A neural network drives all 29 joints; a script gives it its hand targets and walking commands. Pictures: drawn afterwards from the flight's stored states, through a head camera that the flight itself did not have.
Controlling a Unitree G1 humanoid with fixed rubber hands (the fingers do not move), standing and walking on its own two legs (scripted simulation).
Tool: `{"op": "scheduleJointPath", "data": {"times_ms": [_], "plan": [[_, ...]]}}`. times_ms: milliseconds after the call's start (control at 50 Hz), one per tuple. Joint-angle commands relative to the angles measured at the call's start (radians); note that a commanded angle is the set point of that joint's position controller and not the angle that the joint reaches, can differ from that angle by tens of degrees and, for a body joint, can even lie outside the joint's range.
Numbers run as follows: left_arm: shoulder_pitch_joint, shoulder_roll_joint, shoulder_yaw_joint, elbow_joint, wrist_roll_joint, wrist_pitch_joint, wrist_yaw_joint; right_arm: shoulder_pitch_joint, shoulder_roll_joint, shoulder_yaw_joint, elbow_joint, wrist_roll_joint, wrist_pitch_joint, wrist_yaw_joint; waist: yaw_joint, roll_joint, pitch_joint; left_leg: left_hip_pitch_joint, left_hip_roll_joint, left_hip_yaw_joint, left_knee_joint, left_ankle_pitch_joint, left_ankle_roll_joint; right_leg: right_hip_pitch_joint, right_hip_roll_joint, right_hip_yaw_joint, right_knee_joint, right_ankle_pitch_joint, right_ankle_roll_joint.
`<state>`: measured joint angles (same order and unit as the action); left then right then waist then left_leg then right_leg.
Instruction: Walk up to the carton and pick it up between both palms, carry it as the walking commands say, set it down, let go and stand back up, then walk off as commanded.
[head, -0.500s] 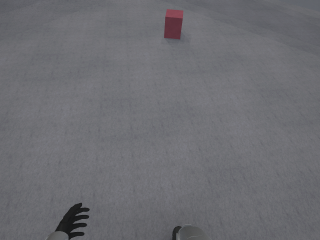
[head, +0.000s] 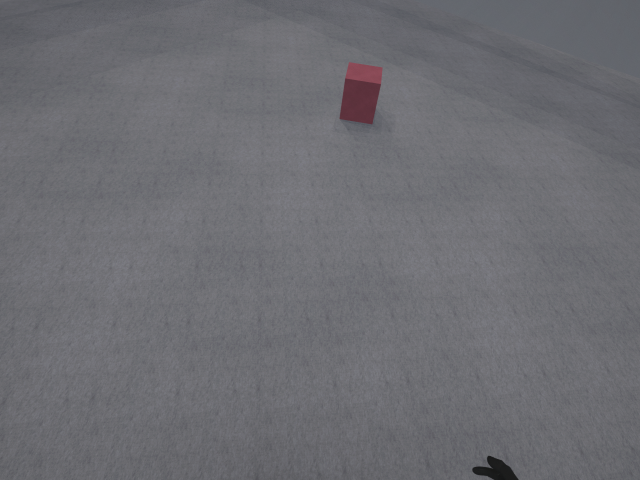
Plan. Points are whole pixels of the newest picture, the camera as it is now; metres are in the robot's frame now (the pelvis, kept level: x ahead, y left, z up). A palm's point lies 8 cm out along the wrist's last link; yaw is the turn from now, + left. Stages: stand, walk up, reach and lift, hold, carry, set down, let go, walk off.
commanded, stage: walk up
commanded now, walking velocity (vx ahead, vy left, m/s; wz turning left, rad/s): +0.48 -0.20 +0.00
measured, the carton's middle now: (360, 93) +2.23 -0.19 -0.64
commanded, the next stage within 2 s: none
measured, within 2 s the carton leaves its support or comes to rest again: neither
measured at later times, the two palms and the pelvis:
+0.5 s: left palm (222, 397) +0.25 +0.15 -0.12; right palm (533, 408) +0.27 -0.33 -0.12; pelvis +0.22 -0.08 +0.01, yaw +3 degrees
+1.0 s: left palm (201, 281) +0.46 +0.24 -0.14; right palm (460, 288) +0.48 -0.25 -0.11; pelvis +0.46 -0.01 +0.01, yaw +0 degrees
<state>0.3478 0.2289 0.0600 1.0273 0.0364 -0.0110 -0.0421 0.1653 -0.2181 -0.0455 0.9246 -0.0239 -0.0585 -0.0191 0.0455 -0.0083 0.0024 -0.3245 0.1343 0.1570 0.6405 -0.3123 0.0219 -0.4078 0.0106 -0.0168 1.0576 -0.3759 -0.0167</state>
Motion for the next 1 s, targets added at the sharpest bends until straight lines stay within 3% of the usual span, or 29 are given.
{"op": "scheduleJointPath", "data": {"times_ms": [0,40,80,160,220,260,280,300,320,340,360,380,420,500,540,640,720,740,760,780,800,820,840,860,880,900,920,940,980], "plan": [[-0.041,0.035,0.002,-0.073,-0.004,-0.032,-0.011,0.168,-0.143,-0.034,0.055,0.008,-0.023,0.000,-0.044,0.098,0.073,0.187,0.224,-0.312,-0.407,0.182,0.072,-0.210,-0.109,0.037,0.050,0.132,0.014],[-0.030,0.017,-0.011,-0.055,-0.009,-0.023,-0.016,0.172,-0.130,-0.029,0.065,0.013,-0.026,0.013,-0.029,0.166,0.061,0.209,0.176,-0.174,-0.371,0.414,0.053,-0.169,-0.084,-0.025,-0.064,0.161,0.036],[-0.090,0.010,-0.021,-0.057,-0.014,-0.016,-0.022,0.198,-0.143,-0.032,0.081,0.013,-0.025,0.019,-0.039,0.181,0.056,0.225,0.156,-0.115,-0.362,0.503,0.042,-0.132,-0.073,-0.061,-0.172,0.194,0.043],[-0.214,0.004,-0.027,-0.089,-0.027,-0.011,-0.032,0.244,-0.160,-0.037,0.104,0.004,-0.018,0.016,-0.066,0.219,0.091,0.191,0.139,-0.081,-0.377,0.469,0.036,-0.037,-0.055,-0.102,-0.389,0.211,0.045],[-0.227,0.034,-0.018,-0.095,-0.028,-0.024,-0.030,0.240,-0.194,-0.050,0.093,0.007,-0.014,0.008,-0.055,0.218,0.061,0.183,0.166,-0.090,-0.323,0.429,0.040,0.082,-0.052,-0.113,-0.536,0.192,0.020],[-0.078,0.089,0.003,-0.032,-0.020,-0.038,-0.012,0.250,-0.174,-0.041,0.092,0.010,-0.012,0.010,0.017,0.065,-0.048,0.095,0.106,-0.052,-0.064,0.474,0.019,0.346,-0.047,-0.100,-0.618,0.190,-0.026],[0.088,0.156,0.029,0.022,-0.014,-0.046,0.004,0.244,-0.132,-0.025,0.065,0.012,-0.015,0.017,0.079,-0.120,-0.174,-0.062,0.059,-0.027,0.195,0.302,-0.014,0.576,-0.206,0.080,-0.628,0.200,-0.079],[0.211,0.222,0.043,0.037,-0.010,-0.051,0.019,0.227,-0.079,-0.011,0.034,0.024,-0.013,0.016,0.110,-0.335,-0.234,-0.250,-0.040,-0.037,0.464,-0.230,-0.024,0.727,-0.424,0.372,-0.717,0.250,-0.149],[0.212,0.246,0.040,0.035,-0.017,-0.049,0.026,0.192,-0.088,-0.019,0.026,0.019,-0.007,0.015,0.099,-0.308,-0.151,-0.345,-0.042,-0.087,0.588,-0.282,-0.013,0.662,-0.438,0.457,-0.791,0.197,-0.168],[0.127,0.202,0.029,0.020,-0.015,-0.052,0.030,0.155,-0.092,-0.027,0.018,0.007,-0.008,0.023,0.066,-0.207,-0.066,-0.375,-0.012,-0.135,0.616,-0.206,-0.011,0.575,-0.382,0.374,-0.793,0.150,-0.171],[0.072,0.170,0.021,0.001,-0.014,-0.065,0.035,0.155,-0.076,-0.022,0.040,-0.001,-0.012,0.027,0.028,-0.093,-0.029,-0.363,0.009,-0.156,0.615,-0.129,-0.017,0.478,-0.374,0.347,-0.818,0.130,-0.153],[0.018,0.140,0.020,-0.031,-0.019,-0.074,0.036,0.176,-0.060,-0.017,0.053,-0.003,-0.003,0.031,0.006,-0.046,0.011,-0.330,0.035,-0.172,0.613,-0.066,-0.013,0.375,-0.388,0.336,-0.882,0.040,-0.143],[-0.067,0.083,0.015,-0.047,-0.027,-0.087,0.038,0.163,-0.049,-0.018,0.052,-0.007,0.015,0.039,-0.033,-0.073,0.047,-0.276,0.071,-0.168,0.529,0.019,-0.023,0.283,-0.333,0.214,-0.919,0.015,-0.115],[-0.015,0.068,0.002,-0.016,-0.019,-0.094,0.039,0.064,-0.054,-0.025,0.013,-0.003,0.040,0.051,-0.034,-0.078,0.094,-0.250,0.051,-0.122,0.334,0.122,-0.064,0.235,-0.284,0.099,-0.943,0.158,-0.111],[0.009,0.060,-0.003,0.002,-0.018,-0.092,0.040,-0.006,-0.041,-0.019,-0.006,0.001,0.043,0.055,-0.028,-0.090,0.113,-0.229,0.034,-0.108,0.208,0.163,-0.075,0.225,-0.261,0.070,-0.948,0.185,-0.110],[0.084,0.084,-0.001,0.034,-0.025,-0.089,0.043,-0.155,-0.042,-0.012,-0.046,0.012,0.033,0.059,0.005,-0.125,0.129,-0.220,0.010,-0.078,0.041,0.206,-0.076,0.259,-0.277,0.040,-0.944,0.189,-0.116],[0.137,0.085,-0.002,0.052,-0.023,-0.082,0.044,-0.167,-0.044,-0.003,-0.045,0.009,0.006,0.052,0.012,-0.065,0.076,-0.142,-0.033,-0.052,-0.070,0.106,-0.053,0.338,-0.244,0.019,-0.802,0.356,-0.114],[0.134,0.091,-0.003,0.049,-0.026,-0.080,0.043,-0.100,-0.062,-0.006,-0.028,0.005,-0.002,0.047,-0.016,-0.044,0.020,-0.030,-0.061,-0.033,-0.109,0.068,-0.037,0.326,-0.216,-0.014,-0.706,0.434,-0.102],[0.127,0.087,-0.002,0.046,-0.033,-0.077,0.042,0.027,-0.093,-0.015,0.021,0.000,-0.012,0.038,-0.073,0.011,-0.058,0.161,-0.057,-0.036,-0.174,0.061,-0.012,0.268,-0.163,-0.047,-0.536,0.469,-0.082],[0.103,0.076,-0.007,0.030,-0.045,-0.078,0.041,0.193,-0.165,-0.037,0.064,-0.017,-0.020,0.026,-0.147,0.095,-0.166,0.422,0.102,-0.217,-0.185,0.096,0.041,0.065,-0.130,-0.065,-0.300,0.326,-0.043],[0.103,0.039,-0.012,-0.017,-0.048,-0.077,0.034,0.375,-0.313,-0.075,0.101,-0.025,-0.015,0.001,-0.182,0.365,-0.256,0.648,0.403,-0.628,-0.275,0.198,0.101,-0.206,-0.021,-0.070,0.025,-0.154,0.002],[0.091,0.077,0.011,-0.023,-0.040,-0.068,0.032,0.411,-0.357,-0.087,0.124,-0.006,-0.001,-0.010,-0.180,0.236,-0.224,0.625,0.434,-0.732,-0.319,0.298,0.158,-0.286,-0.022,0.039,0.184,-0.157,0.003],[0.030,0.078,0.011,-0.023,-0.036,-0.064,0.032,0.358,-0.295,-0.077,0.130,-0.004,-0.005,-0.011,-0.163,0.135,-0.135,0.534,0.389,-0.653,-0.322,0.306,0.170,-0.301,-0.075,0.062,0.226,-0.079,-0.001],[-0.002,0.046,0.003,-0.014,-0.026,-0.065,0.029,0.287,-0.217,-0.056,0.119,-0.008,-0.014,-0.005,-0.125,0.085,-0.070,0.408,0.327,-0.540,-0.323,0.379,0.124,-0.275,-0.098,0.074,0.229,-0.016,-0.012],[0.025,0.027,-0.005,0.003,-0.020,-0.061,0.024,0.205,-0.160,-0.039,0.110,-0.005,-0.022,-0.001,-0.078,0.091,-0.029,0.301,0.265,-0.424,-0.329,0.416,0.093,-0.219,-0.108,0.074,0.203,0.038,-0.013],[0.054,0.011,-0.008,0.010,-0.017,-0.047,0.020,0.152,-0.117,-0.032,0.102,0.003,-0.026,0.000,-0.045,0.113,0.010,0.209,0.234,-0.329,-0.360,0.366,0.089,-0.172,-0.128,0.059,0.161,0.075,0.003],[0.058,0.004,-0.008,0.007,-0.015,-0.037,0.018,0.123,-0.103,-0.026,0.096,0.008,-0.030,0.003,-0.028,0.145,0.043,0.164,0.203,-0.265,-0.371,0.379,0.077,-0.147,-0.125,0.039,0.119,0.101,0.014],[0.057,-0.018,-0.008,0.005,-0.010,-0.028,0.013,0.123,-0.087,-0.020,0.100,0.010,-0.033,0.008,-0.018,0.165,0.052,0.144,0.182,-0.216,-0.376,0.402,0.066,-0.135,-0.120,0.016,0.088,0.139,0.021],[0.000,-0.031,-0.011,-0.008,-0.009,-0.011,0.007,0.175,-0.081,-0.014,0.116,0.014,-0.035,0.008,-0.024,0.185,0.056,0.166,0.177,-0.195,-0.397,0.435,0.065,-0.152,-0.111,-0.020,0.023,0.192,0.040]]}}
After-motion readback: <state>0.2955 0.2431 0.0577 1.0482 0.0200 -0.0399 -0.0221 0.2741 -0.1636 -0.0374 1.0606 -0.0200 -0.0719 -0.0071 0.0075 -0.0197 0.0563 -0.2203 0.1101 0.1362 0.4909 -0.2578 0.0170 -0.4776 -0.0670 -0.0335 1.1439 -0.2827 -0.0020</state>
